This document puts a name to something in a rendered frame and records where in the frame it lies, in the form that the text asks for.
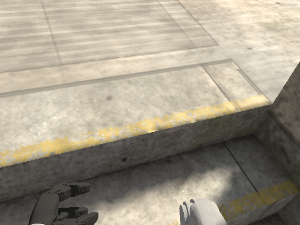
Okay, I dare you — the stairs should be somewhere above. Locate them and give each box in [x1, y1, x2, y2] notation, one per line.
[0, 104, 300, 225]

